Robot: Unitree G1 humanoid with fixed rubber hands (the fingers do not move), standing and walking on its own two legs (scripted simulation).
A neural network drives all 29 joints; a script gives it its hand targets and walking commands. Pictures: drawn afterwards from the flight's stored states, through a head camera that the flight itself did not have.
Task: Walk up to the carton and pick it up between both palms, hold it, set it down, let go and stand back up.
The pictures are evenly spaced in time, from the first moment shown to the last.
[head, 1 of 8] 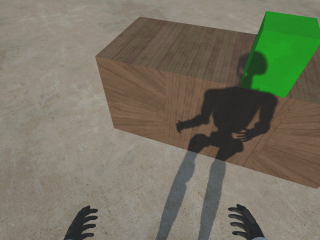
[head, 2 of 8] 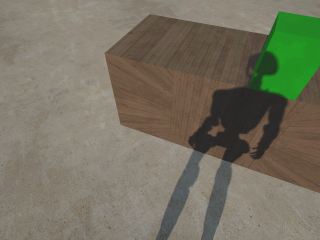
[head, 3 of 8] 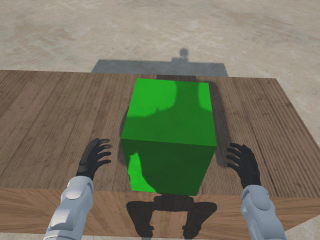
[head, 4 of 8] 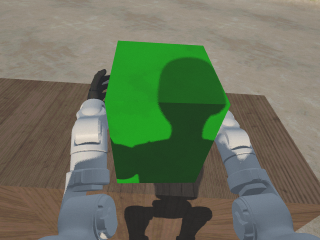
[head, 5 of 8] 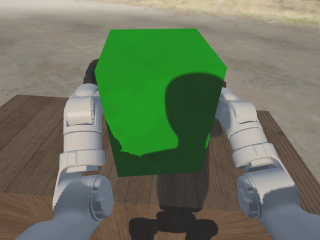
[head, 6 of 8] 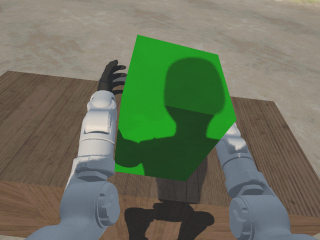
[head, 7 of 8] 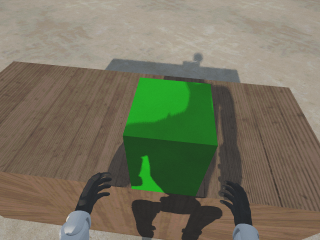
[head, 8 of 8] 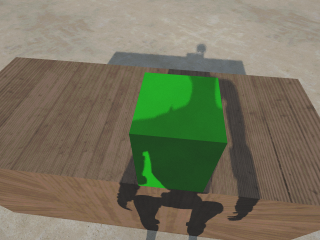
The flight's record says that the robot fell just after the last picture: no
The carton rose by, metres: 0.24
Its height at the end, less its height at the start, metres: +0.00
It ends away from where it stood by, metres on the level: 0.01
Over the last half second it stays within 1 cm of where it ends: yes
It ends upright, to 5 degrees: yes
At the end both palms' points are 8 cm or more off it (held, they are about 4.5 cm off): yes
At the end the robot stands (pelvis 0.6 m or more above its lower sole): yes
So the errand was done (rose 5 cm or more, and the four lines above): yes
